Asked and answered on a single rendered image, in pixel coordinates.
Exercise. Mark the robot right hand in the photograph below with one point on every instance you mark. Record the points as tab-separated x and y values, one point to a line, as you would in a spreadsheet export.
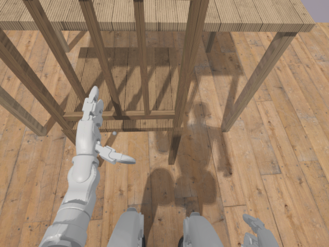
264	238

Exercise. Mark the robot right shin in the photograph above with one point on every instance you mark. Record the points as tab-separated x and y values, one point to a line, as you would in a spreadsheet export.
192	214

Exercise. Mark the chair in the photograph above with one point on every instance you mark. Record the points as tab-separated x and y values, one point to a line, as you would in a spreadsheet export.
139	86

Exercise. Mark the robot left forearm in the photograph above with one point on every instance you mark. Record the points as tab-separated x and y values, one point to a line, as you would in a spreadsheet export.
72	219

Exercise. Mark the table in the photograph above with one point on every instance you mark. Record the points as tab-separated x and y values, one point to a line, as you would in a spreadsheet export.
286	17

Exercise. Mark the right robot thigh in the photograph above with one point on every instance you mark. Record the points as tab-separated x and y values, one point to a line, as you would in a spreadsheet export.
200	233

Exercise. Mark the robot left hand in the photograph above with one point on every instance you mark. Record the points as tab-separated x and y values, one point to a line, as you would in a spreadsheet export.
88	132

